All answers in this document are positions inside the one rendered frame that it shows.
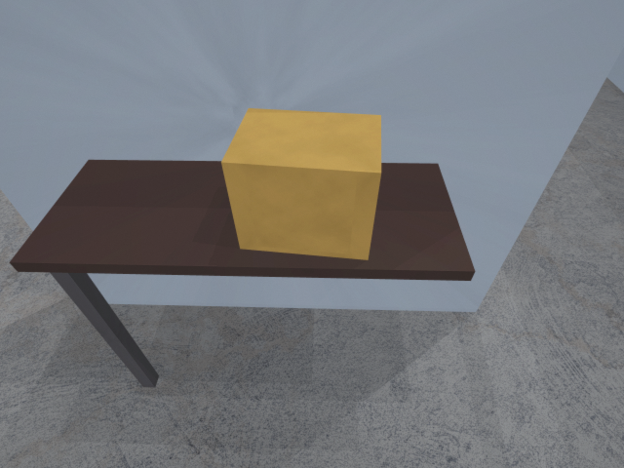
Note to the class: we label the table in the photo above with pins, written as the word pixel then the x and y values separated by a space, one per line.
pixel 174 218

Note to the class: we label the carton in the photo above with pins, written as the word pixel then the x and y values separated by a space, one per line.
pixel 304 182

